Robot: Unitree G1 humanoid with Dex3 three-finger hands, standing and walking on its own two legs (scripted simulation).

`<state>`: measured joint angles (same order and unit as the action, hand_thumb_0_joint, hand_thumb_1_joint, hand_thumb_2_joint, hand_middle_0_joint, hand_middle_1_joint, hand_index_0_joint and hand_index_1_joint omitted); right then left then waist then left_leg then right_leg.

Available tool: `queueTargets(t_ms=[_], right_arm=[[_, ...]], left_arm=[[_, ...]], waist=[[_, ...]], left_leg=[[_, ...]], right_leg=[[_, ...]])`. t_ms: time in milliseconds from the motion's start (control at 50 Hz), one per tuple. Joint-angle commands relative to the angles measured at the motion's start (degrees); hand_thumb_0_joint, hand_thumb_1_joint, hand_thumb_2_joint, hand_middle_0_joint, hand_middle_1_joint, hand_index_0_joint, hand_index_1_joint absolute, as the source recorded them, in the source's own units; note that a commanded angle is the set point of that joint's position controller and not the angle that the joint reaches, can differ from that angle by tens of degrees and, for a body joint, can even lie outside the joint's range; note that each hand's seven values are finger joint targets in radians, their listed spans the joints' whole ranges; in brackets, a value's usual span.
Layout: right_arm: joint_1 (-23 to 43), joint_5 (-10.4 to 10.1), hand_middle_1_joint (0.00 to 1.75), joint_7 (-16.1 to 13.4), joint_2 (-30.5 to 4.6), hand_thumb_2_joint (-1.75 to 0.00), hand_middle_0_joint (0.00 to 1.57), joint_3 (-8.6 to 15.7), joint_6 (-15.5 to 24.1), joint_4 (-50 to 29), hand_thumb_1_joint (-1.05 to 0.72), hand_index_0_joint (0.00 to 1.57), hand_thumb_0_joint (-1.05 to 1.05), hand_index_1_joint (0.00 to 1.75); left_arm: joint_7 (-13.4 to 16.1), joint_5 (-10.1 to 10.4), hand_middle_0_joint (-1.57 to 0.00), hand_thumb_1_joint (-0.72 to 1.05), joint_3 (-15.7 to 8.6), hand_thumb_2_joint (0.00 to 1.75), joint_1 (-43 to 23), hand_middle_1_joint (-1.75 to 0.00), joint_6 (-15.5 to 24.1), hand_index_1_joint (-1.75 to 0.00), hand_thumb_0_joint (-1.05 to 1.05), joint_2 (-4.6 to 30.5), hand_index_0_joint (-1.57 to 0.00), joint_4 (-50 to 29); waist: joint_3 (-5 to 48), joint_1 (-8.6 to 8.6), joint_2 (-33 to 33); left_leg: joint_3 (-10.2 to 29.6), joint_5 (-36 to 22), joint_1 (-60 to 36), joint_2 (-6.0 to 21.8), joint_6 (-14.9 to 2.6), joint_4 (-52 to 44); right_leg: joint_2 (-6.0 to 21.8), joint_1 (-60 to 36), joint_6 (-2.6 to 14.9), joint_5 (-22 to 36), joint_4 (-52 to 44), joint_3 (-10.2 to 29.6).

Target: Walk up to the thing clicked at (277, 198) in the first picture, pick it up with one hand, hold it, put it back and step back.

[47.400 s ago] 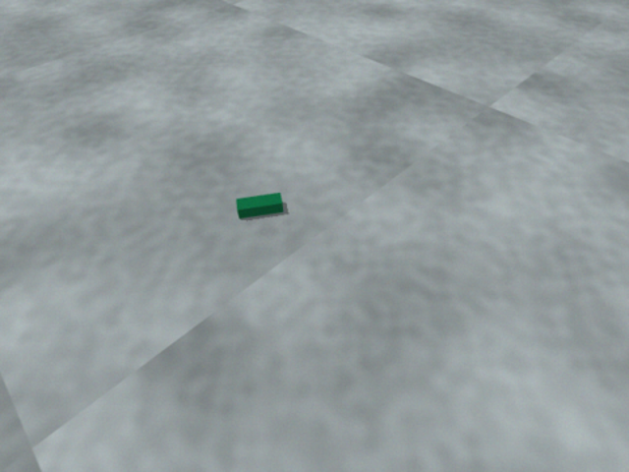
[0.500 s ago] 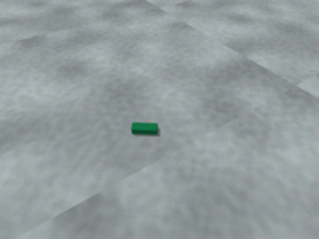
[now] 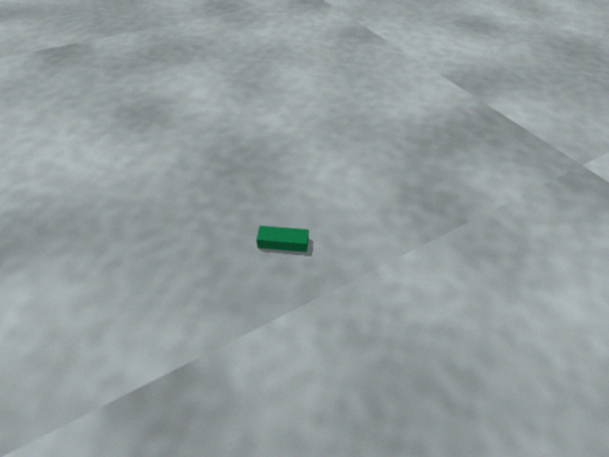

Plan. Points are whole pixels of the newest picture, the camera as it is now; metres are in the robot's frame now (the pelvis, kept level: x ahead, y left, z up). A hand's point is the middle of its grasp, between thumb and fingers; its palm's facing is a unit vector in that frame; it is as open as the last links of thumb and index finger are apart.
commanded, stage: step back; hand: left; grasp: from above
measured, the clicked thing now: (283, 238) +1.00 +0.13 -0.73
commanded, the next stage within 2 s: stand in 0.26 s
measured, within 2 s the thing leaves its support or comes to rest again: neither
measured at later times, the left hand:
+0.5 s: hand out of the picture +0.11 +0.25 -0.14, palm faces -0.05 -0.94 -0.33, open 7.4 cm
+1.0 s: hand out of the picture +0.08 +0.25 -0.14, palm faces -0.06 -0.94 -0.33, open 7.4 cm
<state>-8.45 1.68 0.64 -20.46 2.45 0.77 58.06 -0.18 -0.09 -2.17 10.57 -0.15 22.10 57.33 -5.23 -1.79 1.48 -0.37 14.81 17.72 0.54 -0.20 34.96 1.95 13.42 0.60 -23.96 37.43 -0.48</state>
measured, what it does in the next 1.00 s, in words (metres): stands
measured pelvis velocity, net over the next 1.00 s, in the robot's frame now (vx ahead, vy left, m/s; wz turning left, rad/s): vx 0.01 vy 0.00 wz -0.02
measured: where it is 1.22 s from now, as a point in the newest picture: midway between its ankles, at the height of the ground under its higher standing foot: outside the picture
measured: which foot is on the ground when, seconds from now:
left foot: down 0.00-1.00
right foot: down 0.00-1.00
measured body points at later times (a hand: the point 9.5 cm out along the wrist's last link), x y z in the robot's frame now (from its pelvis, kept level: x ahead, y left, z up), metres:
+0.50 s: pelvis +0.01 +0.00 +0.02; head +0.02 +0.01 +0.47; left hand +0.11 +0.30 -0.11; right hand +0.11 -0.30 -0.10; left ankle +0.04 +0.12 -0.73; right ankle -0.01 -0.13 -0.73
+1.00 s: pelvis +0.01 +0.00 +0.02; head +0.01 +0.01 +0.47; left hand +0.09 +0.30 -0.11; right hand +0.06 -0.30 -0.11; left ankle +0.04 +0.12 -0.73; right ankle -0.01 -0.13 -0.73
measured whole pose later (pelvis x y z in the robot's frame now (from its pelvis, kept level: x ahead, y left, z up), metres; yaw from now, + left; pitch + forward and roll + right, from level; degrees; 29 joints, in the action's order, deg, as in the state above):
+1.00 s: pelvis +0.01 +0.00 +0.02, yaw -1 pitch -2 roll +0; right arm -5.9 0.6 1.1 -19.5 0.6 0.5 66.7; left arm -0.6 -0.3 0.4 6.6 0.6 20.6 65.0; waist -2.8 0.6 0.6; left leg -1.7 7.1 9.7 0.8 0.1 18.8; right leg 1.7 5.2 -1.7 -11.6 18.7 0.4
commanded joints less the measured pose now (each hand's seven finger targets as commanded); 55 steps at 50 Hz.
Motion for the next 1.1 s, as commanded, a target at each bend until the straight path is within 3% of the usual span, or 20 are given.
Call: queueTargets(t_ms=[0, 20, 60, 140, 200, 220, 240, 280, 340, 380, 520, 640, 840, 880, 920, 940, 1040, 1080], right_arm=[[5.94, -0.61, 0.3, -1.33, -14.17, -0.9, 0.2, 2.38, 1.3, -3.94, -0.9, 0.2, 0.0, 0.3], [5.99, -0.79, 0.3, -1.36, -12.95, -0.9, 0.2, 2.0, 1.23, -3.51, -0.9, 0.2, 0.0, 0.3], [5.72, -1.31, 0.3, -1.41, -11.56, -0.9, 0.2, 1.66, 1.02, -2.88, -0.9, 0.2, 0.0, 0.3], [7.73, -1.17, 0.3, -1.38, -11.31, -0.9, 0.2, 1.6, 1.09, -1.01, -0.9, 0.2, 0.0, 0.3], [8.89, -1.11, 0.3, -1.26, -11.01, -0.9, 0.2, 1.56, 1.08, -0.09, -0.9, 0.2, 0.0, 0.3], [9.54, -1.06, 0.3, -1.24, -10.9, -0.9, 0.2, 1.58, 1.01, 0.18, -0.9, 0.2, 0.0, 0.3], [8.06, -1.52, 0.3, -0.98, -10.69, -0.9, 0.2, 0.93, 1.11, 0.8, -0.9, 0.2, 0.0, 0.3], [9.05, -1.37, 0.3, -0.74, -11.04, -0.9, 0.2, 1.12, 1.12, 1.44, -0.9, 0.2, 0.0, 0.3], [9.37, -1.27, 0.3, -0.57, -10.73, -0.9, 0.2, 0.96, 1.23, 2.11, -0.9, 0.2, 0.0, 0.3], [9.7, -1.32, 0.3, -0.41, -10.13, -0.9, 0.2, 0.83, 1.28, 2.55, -0.9, 0.2, 0.0, 0.3], [9.45, -1.3, 0.3, -0.29, -10.68, -0.9, 0.2, 0.77, 1.39, 3.65, -0.9, 0.2, 0.0, 0.3], [7.89, -1.2, 0.3, -0.4, -11.06, -0.9, 0.2, 0.55, 1.28, 4.58, -0.9, 0.2, 0.0, 0.3], [6.69, -1.15, 0.3, -0.53, -11.4, -0.9, 0.2, 0.23, 1.2, 4.95, -0.9, 0.2, 0.0, 0.3], [5.43, -1.16, 0.3, -0.54, -11.84, -0.9, 0.2, 0.14, 1.12, 5.28, -0.9, 0.2, 0.0, 0.3], [5.8, -1.15, 0.3, -0.55, -11.98, -0.9, 0.2, 0.2, 1.11, 4.96, -0.9, 0.2, 0.0, 0.3], [5.5, -1.12, 0.3, -0.6, -11.85, -0.9, 0.2, 0.18, 1.1, 5.11, -0.9, 0.2, 0.0, 0.3], [5.84, -1.23, 0.3, -0.56, -11.92, -0.9, 0.2, 0.1, 1.28, 4.89, -0.9, 0.2, 0.0, 0.3], [5.46, -1.32, 0.3, -0.59, -11.6, -0.9, 0.2, -0.01, 1.24, 4.93, -0.9, 0.2, 0.0, 0.3]], left_arm=[[1.14, -0.1, -0.2, 0.9, -2.38, 0.9, 1.35, -0.3, 2.14, -0.3, 0.0, 10.62, -0.2, -1.01], [1.15, -0.2, -0.2, 0.9, -2.58, 0.9, 0.55, -0.3, 2.45, -0.3, 0.0, 11.5, -0.2, -0.73], [0.94, -0.31, -0.2, 0.9, -2.6, 0.9, -1.98, -0.3, 2.63, -0.3, 0.0, 12.64, -0.2, -0.76], [1.09, -0.15, -0.2, 0.9, -2.08, 0.9, -4.26, -0.3, 2.53, -0.3, 0.0, 11.64, -0.2, 0.28], [1.12, -0.35, -0.2, 0.9, -2.03, 0.9, -5.48, -0.3, 2.47, -0.3, 0.0, 11.45, -0.2, 0.85], [1.07, -0.4, -0.2, 0.9, -1.93, 0.9, -5.74, -0.3, 2.41, -0.3, 0.0, 11.26, -0.2, 1.13], [0.75, 0.03, -0.2, 0.9, -0.59, 0.9, -6.48, -0.3, 2.4, -0.3, 0.0, 9.52, -0.2, 2.11], [0.62, -0.11, -0.2, 0.9, -0.47, 0.9, -7.03, -0.3, 2.39, -0.3, 0.0, 9.85, -0.2, 2.43], [0.64, -0.22, -0.2, 0.9, -0.43, 0.9, -8.03, -0.3, 2.58, -0.3, 0.0, 10.35, -0.2, 3.03], [0.59, -0.29, -0.2, 0.9, -0.39, 0.9, -8.21, -0.3, 2.61, -0.3, 0.0, 10.64, -0.2, 3.63], [0.62, -0.37, -0.2, 0.9, -0.23, 0.9, -7.94, -0.3, 2.9, -0.3, 0.0, 10.45, -0.2, 4.28], [0.5, -0.43, -0.2, 0.9, -0.15, 0.9, -7.85, -0.3, 2.6, -0.3, 0.0, 10.48, -0.2, 4.63], [0.41, -0.35, -0.2, 0.9, 0.13, 0.9, -6.76, -0.3, 2.28, -0.3, 0.0, 10.46, -0.2, 4.62], [0.3, -0.3, -0.2, 0.9, 0.24, 0.9, -6.5, -0.3, 2.15, -0.3, 0.0, 10.13, -0.2, 4.81], [0.27, -0.36, -0.2, 0.9, 0.25, 0.9, -6.22, -0.3, 2.08, -0.3, 0.0, 10.11, -0.2, 4.58], [0.28, -0.33, -0.2, 0.9, 0.19, 0.9, -6.09, -0.3, 1.94, -0.3, 0.0, 10.46, -0.2, 4.76], [0.34, -0.39, -0.2, 0.9, 0.31, 0.9, -5.67, -0.3, 2.27, -0.3, 0.0, 10.23, -0.2, 4.45], [0.42, -0.35, -0.2, 0.9, 0.28, 0.9, -5.81, -0.3, 2.23, -0.3, 0.0, 10.47, -0.2, 4.48]], waist=[[7.61, -0.84, -10.21], [9.13, -0.3, -8.59], [10.22, 1.08, -5.26], [9.9, 1.02, -3.0], [10.03, 1.17, -2.37], [9.2, 1.07, -2.03], [8.62, 2.01, -1.49], [7.05, 1.86, -1.81], [7.95, 1.83, -1.12], [6.05, 1.83, -0.21], [8.05, 1.65, -1.83], [6.81, 2.11, -2.74], [6.56, 1.93, -1.64], [4.75, 2.27, -2.28], [6.13, 2.2, -2.24], [4.28, 2.33, -2.37], [7.03, 2.06, -1.83], [6.25, 2.42, -1.21]], left_leg=[[11.32, -17.08, -3.68, 11.84, -5.92, -9.6], [8.96, -19.06, -3.21, 9.94, -4.23, -8.32], [6.08, -14.39, -5.73, 7.31, -2.53, -8.45], [4.89, -18.51, -9.03, 7.61, -2.51, -9.13], [4.04, -18.41, -10.03, 7.8, -2.34, -10.39], [4.04, -17.0, -10.02, 7.66, -2.25, -11.02], [5.24, -17.02, -10.93, 7.11, -1.92, -12.94], [5.36, -13.75, -11.68, 7.25, -1.61, -14.86], [5.02, -14.99, -12.79, 7.22, -1.28, -16.07], [5.16, -10.55, -12.43, 6.84, -0.74, -17.66], [4.51, -12.57, -13.24, 6.92, -0.57, -18.38], [4.71, -7.66, -11.92, 6.85, -0.37, -19.64], [5.17, -8.8, -11.68, 7.13, -0.49, -19.81], [5.56, -4.72, -9.53, 6.88, -0.44, -20.79], [5.33, -5.93, -11.22, 6.96, -0.47, -20.18], [5.91, -3.65, -9.89, 6.98, -0.29, -21.05], [5.26, -10.87, -12.12, 7.15, -0.7, -19.17], [5.29, -11.05, -12.03, 7.07, -0.62, -19.12]], right_leg=[[1.01, -3.87, 1.0, 11.35, -8.21, 1.91], [1.94, -6.55, 1.26, 17.47, -8.97, 3.64], [3.97, -5.85, 1.89, 22.68, -9.44, 5.89], [4.24, -5.25, 1.53, 25.73, -11.17, 5.54], [4.35, -6.1, 1.36, 26.27, -12.56, 5.4], [4.24, -5.63, 1.26, 25.51, -13.37, 5.53], [4.96, -5.97, 0.85, 24.5, -15.84, 5.98], [4.63, -4.89, 0.3, 20.23, -18.26, 5.81], [5.13, -6.43, 0.11, 20.97, -19.6, 5.66], [5.25, -5.23, 0.1, 16.56, -21.34, 5.92], [5.79, -7.2, 0.02, 19.18, -22.25, 5.75], [5.57, -6.18, 0.16, 14.8, -23.05, 5.85], [5.41, -5.79, 0.36, 14.96, -22.38, 5.36], [5.13, -5.41, 0.18, 12.15, -22.79, 5.35], [5.3, -4.83, 0.29, 12.93, -22.62, 5.44], [5.0, -3.85, 0.26, 11.33, -22.61, 5.34], [5.49, -5.71, 0.16, 16.35, -22.08, 5.43], [5.4, -5.23, 0.15, 16.22, -22.16, 5.24]])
